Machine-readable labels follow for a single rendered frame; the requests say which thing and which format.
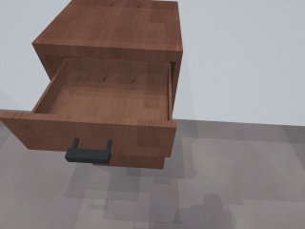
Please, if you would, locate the drawer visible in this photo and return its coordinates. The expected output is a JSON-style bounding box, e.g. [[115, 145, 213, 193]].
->
[[0, 57, 177, 157]]

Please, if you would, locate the handle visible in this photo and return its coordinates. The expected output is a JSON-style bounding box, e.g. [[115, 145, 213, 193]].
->
[[65, 137, 112, 164]]

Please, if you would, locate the cabinet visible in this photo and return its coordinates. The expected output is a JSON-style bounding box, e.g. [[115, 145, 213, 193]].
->
[[32, 0, 183, 170]]

